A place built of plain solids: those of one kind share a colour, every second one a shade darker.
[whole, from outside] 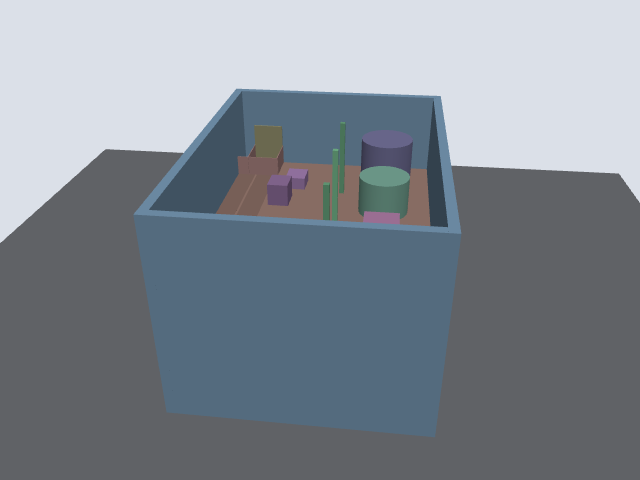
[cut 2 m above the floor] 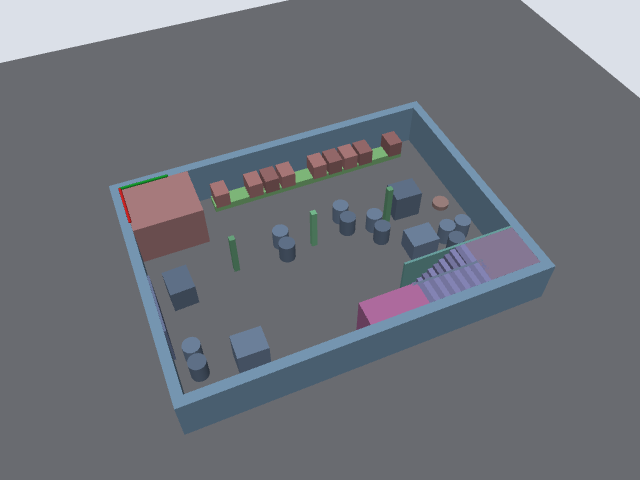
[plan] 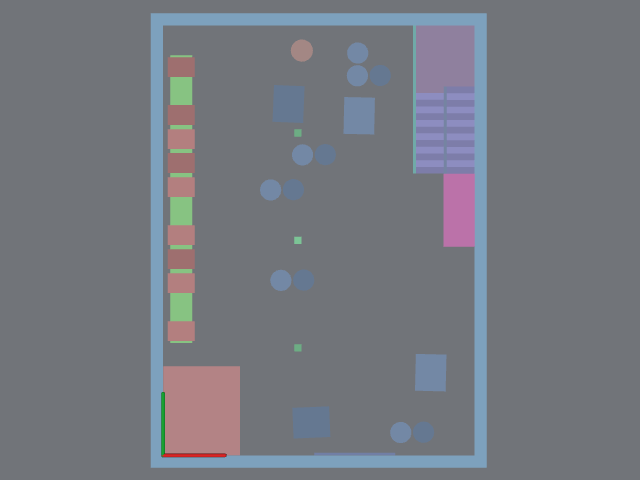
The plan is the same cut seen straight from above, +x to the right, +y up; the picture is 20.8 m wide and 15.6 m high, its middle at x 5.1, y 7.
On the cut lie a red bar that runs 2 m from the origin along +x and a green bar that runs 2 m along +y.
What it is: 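The brewhouse of a small tower brewery; brick, two high storeys, a cask and racking floor under a brewing floor, one steep timber stair between them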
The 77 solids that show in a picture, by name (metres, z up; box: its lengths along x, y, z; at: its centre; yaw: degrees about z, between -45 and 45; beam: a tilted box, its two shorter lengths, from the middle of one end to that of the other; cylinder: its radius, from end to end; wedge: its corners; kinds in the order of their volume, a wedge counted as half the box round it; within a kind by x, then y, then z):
{
 "wall_1": {"box": [0.4, 14.77, 9.23], "at": [-0.2, 6.99, 4.57]},
 "wall_2": {"box": [10.92, 0.4, 9.23], "at": [5.06, -0.2, 4.57]},
 "wall_3": {"box": [10.92, 0.4, 9.23], "at": [5.06, 14.17, 4.57]},
 "wall_4": {"box": [0.4, 14.77, 9.23], "at": [10.32, 6.99, 4.57]},
 "upper_floor_1": {"box": [8.13, 13.99, 0.3], "at": [4.05, 6.99, 5.04]},
 "upper_floor_2": {"box": [1.02, 9.17, 0.3], "at": [8.62, 4.57, 5.04]},
 "upper_floor_3": {"box": [0.12, 6.81, 0.3], "at": [9.17, 3.39, 5.04]},
 "upper_floor_4": {"box": [0.92, 6.81, 0.3], "at": [9.67, 3.39, 5.04]},
 "office_1": {"box": [2.5, 2.9, 2.25], "at": [1.25, 1.45, 1.07]},
 "stair_steps_1": {"box": [0.9, 0.22, 0.24], "at": [8.67, 9.27, 0.07]},
 "stair_steps_2": {"box": [0.9, 0.22, 0.43], "at": [8.67, 9.48, 0.17]},
 "stair_steps_3": {"box": [0.9, 0.22, 0.63], "at": [8.67, 9.7, 0.26]},
 "stair_steps_4": {"box": [0.9, 0.22, 0.82], "at": [8.67, 9.92, 0.36]},
 "stair_steps_5": {"box": [0.9, 0.22, 1.01], "at": [8.67, 10.14, 0.46]},
 "stair_steps_6": {"box": [0.9, 0.22, 1.2], "at": [8.67, 10.36, 0.55]},
 "stair_steps_7": {"box": [0.9, 0.22, 1.4], "at": [8.67, 10.57, 0.65]},
 "stair_steps_8": {"box": [0.9, 0.22, 1.59], "at": [8.67, 10.79, 0.74]},
 "stair_steps_9": {"box": [0.9, 0.22, 1.78], "at": [8.67, 11.01, 0.84]},
 "stair_steps_10": {"box": [0.9, 0.22, 1.97], "at": [8.67, 11.23, 0.94]},
 "stair_steps_11": {"box": [0.9, 0.22, 2.17], "at": [8.67, 11.45, 1.03]},
 "stair_steps_12": {"box": [0.9, 0.22, 2.36], "at": [8.67, 11.66, 1.13]},
 "stair_steps_13": {"box": [0.9, 0.22, 5.05], "at": [9.67, 9.26, 2.48]},
 "stair_steps_14": {"box": [0.9, 0.22, 4.86], "at": [9.67, 9.48, 2.38]},
 "stair_steps_15": {"box": [0.9, 0.22, 4.67], "at": [9.67, 9.7, 2.28]},
 "stair_steps_16": {"box": [0.9, 0.22, 4.48], "at": [9.67, 9.92, 2.19]},
 "stair_steps_17": {"box": [0.9, 0.22, 4.28], "at": [9.67, 10.13, 2.09]},
 "stair_steps_18": {"box": [0.9, 0.22, 4.09], "at": [9.67, 10.35, 2.0]},
 "stair_steps_19": {"box": [0.9, 0.22, 3.9], "at": [9.67, 10.57, 1.9]},
 "stair_steps_20": {"box": [0.9, 0.22, 3.71], "at": [9.67, 10.79, 1.8]},
 "stair_steps_21": {"box": [0.9, 0.22, 3.51], "at": [9.67, 11.01, 1.71]},
 "stair_steps_22": {"box": [0.9, 0.22, 3.32], "at": [9.67, 11.22, 1.61]},
 "stair_steps_23": {"box": [0.9, 0.22, 3.13], "at": [9.67, 11.44, 1.51]},
 "stair_steps_24": {"box": [0.9, 0.22, 2.94], "at": [9.67, 11.66, 1.42]},
 "stair_steps_25": {"box": [0.9, 0.22, 2.74], "at": [9.67, 11.88, 1.32]},
 "stair_head_landing_1": {"box": [1.02, 2.38, 5.25], "at": [9.62, 7.97, 2.57]},
 "liquor_back_1": {"cylinder": 1.3, "from": [2.23, 1.75, 5.15], "to": [2.23, 1.75, 7.51]},
 "stair_half_landing_1": {"box": [1.9, 2.2, 2.55], "at": [9.17, 12.87, 1.23]},
 "load_1": {"cylinder": 0.34, "from": [3.5, 8.63, -0.05], "to": [3.5, 8.63, 0.88]},
 "load_2": {"cylinder": 0.34, "from": [3.83, 5.69, -0.05], "to": [3.83, 5.69, 0.88]},
 "load_3": {"box": [1.0, 1.2, 1.37], "at": [4.08, 11.42, 0.64], "yaw": -2.3},
 "load_4": {"cylinder": 0.34, "from": [4.24, 8.64, -0.05], "to": [4.24, 8.64, 0.88]},
 "load_5": {"cylinder": 0.34, "from": [4.53, 9.76, -0.05], "to": [4.53, 9.76, 0.88]},
 "load_6": {"cylinder": 0.34, "from": [4.57, 5.7, -0.05], "to": [4.57, 5.7, 0.88]},
 "load_7": {"box": [1.2, 1.0, 1.13], "at": [4.82, 1.07, 0.52], "yaw": 2.4},
 "load_8": {"cylinder": 0.34, "from": [5.27, 9.77, -0.05], "to": [5.27, 9.77, 0.88]},
 "load_9": {"cylinder": 0.34, "from": [6.32, 12.34, -0.05], "to": [6.32, 12.34, 0.88]},
 "load_10": {"cylinder": 0.34, "from": [6.33, 13.08, -0.05], "to": [6.33, 13.08, 0.88]},
 "load_11": {"box": [1.0, 1.2, 0.97], "at": [6.37, 11.04, 0.44], "yaw": -1.2},
 "load_12": {"cylinder": 0.34, "from": [7.06, 12.35, -0.05], "to": [7.06, 12.35, 0.88]},
 "load_13": {"cylinder": 0.34, "from": [7.72, 0.74, -0.05], "to": [7.72, 0.74, 0.88]},
 "load_14": {"cylinder": 0.34, "from": [8.46, 0.75, -0.05], "to": [8.46, 0.75, 0.88]},
 "load_15": {"box": [1.0, 1.2, 1.37], "at": [8.7, 2.69, 0.64], "yaw": -1.4},
 "copper_1": {"cylinder": 1.18, "from": [2.23, 5.24, 5.14], "to": [2.23, 5.24, 6.99]},
 "hop_back_1": {"box": [1.56, 2.16, 1.19], "at": [2.23, 8.73, 5.74]},
 "cask_1": {"box": [0.88, 0.65, 0.74], "at": [0.59, 4.04, 0.67]},
 "cask_2": {"box": [0.88, 0.65, 0.74], "at": [0.59, 5.6, 0.67]},
 "cask_3": {"box": [0.88, 0.65, 0.74], "at": [0.59, 6.38, 0.67]},
 "cask_4": {"box": [0.88, 0.65, 0.74], "at": [0.59, 7.16, 0.67]},
 "cask_5": {"box": [0.88, 0.65, 0.74], "at": [0.59, 8.72, 0.67]},
 "cask_6": {"box": [0.88, 0.65, 0.74], "at": [0.59, 9.5, 0.67]},
 "cask_7": {"box": [0.88, 0.65, 0.74], "at": [0.59, 10.28, 0.67]},
 "cask_8": {"box": [0.88, 0.65, 0.74], "at": [0.59, 11.06, 0.67]},
 "cask_9": {"box": [0.88, 0.65, 0.74], "at": [0.59, 12.62, 0.67]},
 "stair_wall_1": {"box": [0.1, 4.81, 6.34], "at": [8.17, 11.56, 3.12]},
 "stillage_1": {"box": [0.72, 9.36, 0.39], "at": [0.59, 8.33, 0.14]},
 "malt_1": {"box": [1.0, 1.2, 0.66], "at": [6.78, 2.8, 5.47], "yaw": -1.2},
 "malt_2": {"box": [1.0, 1.2, 1.13], "at": [7.33, 4.75, 5.71], "yaw": -0.9},
 "stair_spine_1": {"box": [0.1, 3.05, 6.34], "at": [9.17, 10.46, 3.12]},
 "post_1": {"box": [0.24, 0.24, 8.94], "at": [4.38, 3.49, 4.42]},
 "post_2": {"box": [0.24, 0.24, 8.94], "at": [4.38, 6.99, 4.42]},
 "post_3": {"box": [0.24, 0.24, 8.94], "at": [4.38, 10.48, 4.42]},
 "loading_door_1": {"box": [2.64, 0.09, 2.87], "at": [6.23, 0.04, 1.39]},
 "hoist_door_1": {"box": [1.54, 0.09, 2.12], "at": [8.77, 0.04, 6.25]},
 "hoist_rail_1": {"box": [0.04, 1.93, 1.05], "at": [7.99, 0.93, 5.67]},
 "hoist_rail_2": {"box": [2.22, 0.04, 1.05], "at": [9.04, 1.84, 5.67]},
 "hoist_rail_3": {"box": [0.04, 1.93, 1.05], "at": [9.55, 0.93, 5.67]},
 "hose_coil_1": {"cylinder": 0.36, "from": [4.51, 13.16, -0.05], "to": [4.51, 13.16, 0.23]}
}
